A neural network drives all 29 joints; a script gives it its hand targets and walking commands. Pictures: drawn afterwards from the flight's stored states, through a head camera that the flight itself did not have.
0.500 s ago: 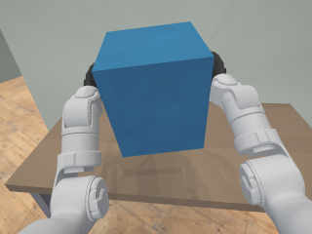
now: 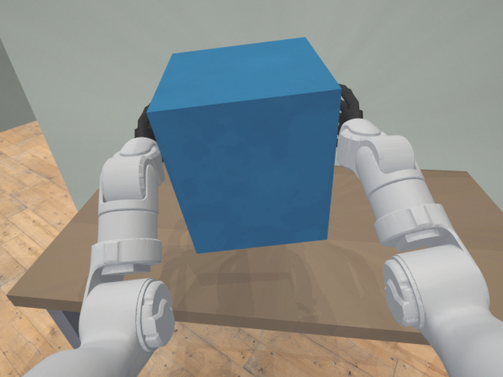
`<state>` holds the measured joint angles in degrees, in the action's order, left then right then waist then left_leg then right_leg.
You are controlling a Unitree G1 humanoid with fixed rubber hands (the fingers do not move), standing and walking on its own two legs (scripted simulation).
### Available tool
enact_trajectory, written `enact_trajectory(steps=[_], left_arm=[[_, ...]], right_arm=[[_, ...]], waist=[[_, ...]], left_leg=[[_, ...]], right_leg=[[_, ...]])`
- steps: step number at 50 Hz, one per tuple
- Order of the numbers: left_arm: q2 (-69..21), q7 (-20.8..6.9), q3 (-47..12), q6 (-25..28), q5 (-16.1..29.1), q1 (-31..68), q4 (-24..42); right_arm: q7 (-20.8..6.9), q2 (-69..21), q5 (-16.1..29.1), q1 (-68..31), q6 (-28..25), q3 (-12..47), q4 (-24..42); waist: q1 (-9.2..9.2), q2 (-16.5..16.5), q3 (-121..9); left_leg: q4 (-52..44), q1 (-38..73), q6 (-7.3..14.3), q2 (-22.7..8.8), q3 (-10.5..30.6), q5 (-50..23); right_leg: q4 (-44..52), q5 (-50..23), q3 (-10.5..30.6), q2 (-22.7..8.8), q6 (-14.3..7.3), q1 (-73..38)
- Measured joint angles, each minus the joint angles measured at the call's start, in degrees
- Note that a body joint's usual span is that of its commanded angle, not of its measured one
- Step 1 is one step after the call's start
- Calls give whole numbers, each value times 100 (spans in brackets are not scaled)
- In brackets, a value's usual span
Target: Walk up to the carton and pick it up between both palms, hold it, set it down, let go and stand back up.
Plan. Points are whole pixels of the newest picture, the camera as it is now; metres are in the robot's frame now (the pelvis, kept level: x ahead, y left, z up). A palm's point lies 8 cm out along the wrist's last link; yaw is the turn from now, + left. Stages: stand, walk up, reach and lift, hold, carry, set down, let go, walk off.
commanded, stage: hold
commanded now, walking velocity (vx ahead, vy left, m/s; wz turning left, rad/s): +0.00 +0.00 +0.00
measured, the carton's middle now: (250, 147) +0.39 +0.00 +0.25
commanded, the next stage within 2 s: none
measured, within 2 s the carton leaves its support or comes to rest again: neither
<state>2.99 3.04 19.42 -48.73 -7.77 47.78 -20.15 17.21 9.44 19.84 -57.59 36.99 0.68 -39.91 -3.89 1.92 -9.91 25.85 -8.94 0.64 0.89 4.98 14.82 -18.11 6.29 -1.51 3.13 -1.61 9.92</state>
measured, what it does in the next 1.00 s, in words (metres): stands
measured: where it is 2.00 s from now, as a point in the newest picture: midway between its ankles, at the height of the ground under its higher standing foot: outside the picture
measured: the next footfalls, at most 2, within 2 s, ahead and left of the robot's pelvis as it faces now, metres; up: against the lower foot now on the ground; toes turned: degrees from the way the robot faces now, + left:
none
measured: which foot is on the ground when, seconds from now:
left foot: down 0.00-1.00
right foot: down 0.00-1.00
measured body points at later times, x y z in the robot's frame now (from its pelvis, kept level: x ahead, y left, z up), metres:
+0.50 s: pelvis +0.00 +0.01 +0.00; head -0.08 +0.01 +0.44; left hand +0.39 +0.15 +0.26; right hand +0.39 -0.15 +0.28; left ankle -0.01 +0.11 -0.74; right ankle +0.04 -0.10 -0.74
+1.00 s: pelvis +0.00 +0.00 +0.00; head -0.08 +0.00 +0.44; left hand +0.39 +0.15 +0.26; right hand +0.39 -0.16 +0.27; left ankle -0.01 +0.11 -0.74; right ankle +0.04 -0.10 -0.74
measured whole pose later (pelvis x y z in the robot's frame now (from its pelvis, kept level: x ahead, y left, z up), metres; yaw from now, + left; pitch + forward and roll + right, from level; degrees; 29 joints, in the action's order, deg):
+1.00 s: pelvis +0.00 +0.00 +0.00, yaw +0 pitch -2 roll -2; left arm 2.5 4.2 18.6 -48.9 -7.4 47.6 -19.6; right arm 16.8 10.6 21.0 -57.1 37.1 1.8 -39.4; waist -3.9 2.8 -9.7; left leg 25.8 -9.4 0.8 1.0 5.0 14.6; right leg -17.8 6.0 -0.7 3.3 -1.4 10.2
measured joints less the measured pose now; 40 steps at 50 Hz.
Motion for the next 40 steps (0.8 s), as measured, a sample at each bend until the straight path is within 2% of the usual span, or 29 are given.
enact_trajectory(steps=[15,26,34,40], left_arm=[[-6,80,-133,10,15,-10,23],[-87,99,-92,-87,-45,-83,243],[-54,111,-66,-52,-31,62,-72],[-33,122,-137,-3,5,19,78]], right_arm=[[-28,57,92,-40,-24,-56,-48],[-41,147,194,64,-23,167,95],[-87,88,76,-59,-15,-17,-178],[-71,147,115,-9,-39,103,24]], waist=[[-16,36,-74],[-42,76,-1],[2,87,-34],[-7,111,23]], left_leg=[[49,-78,41,30,3,25],[16,19,54,23,-30,30],[-12,-27,53,38,-38,0],[-6,-46,37,27,-9,-12]], right_leg=[[-5,11,20,-20,41,53],[49,-7,71,-8,55,-46],[12,-2,90,-19,49,30],[59,-36,72,-6,42,18]])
